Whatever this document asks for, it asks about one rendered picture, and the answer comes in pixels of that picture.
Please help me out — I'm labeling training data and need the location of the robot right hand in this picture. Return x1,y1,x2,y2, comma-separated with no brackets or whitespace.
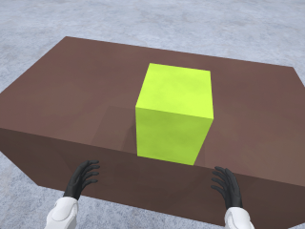
211,166,243,210

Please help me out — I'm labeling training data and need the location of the left robot forearm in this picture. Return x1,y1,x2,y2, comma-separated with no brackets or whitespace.
44,197,79,229

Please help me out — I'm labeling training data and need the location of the carton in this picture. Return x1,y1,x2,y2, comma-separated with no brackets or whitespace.
135,63,214,165

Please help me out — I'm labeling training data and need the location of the right robot forearm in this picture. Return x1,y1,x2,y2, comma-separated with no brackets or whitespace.
224,207,254,229

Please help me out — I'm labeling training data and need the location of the robot left hand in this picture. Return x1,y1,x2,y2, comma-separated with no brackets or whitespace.
63,159,100,200

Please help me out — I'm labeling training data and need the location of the pedestal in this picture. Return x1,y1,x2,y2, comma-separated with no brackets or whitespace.
0,36,305,229

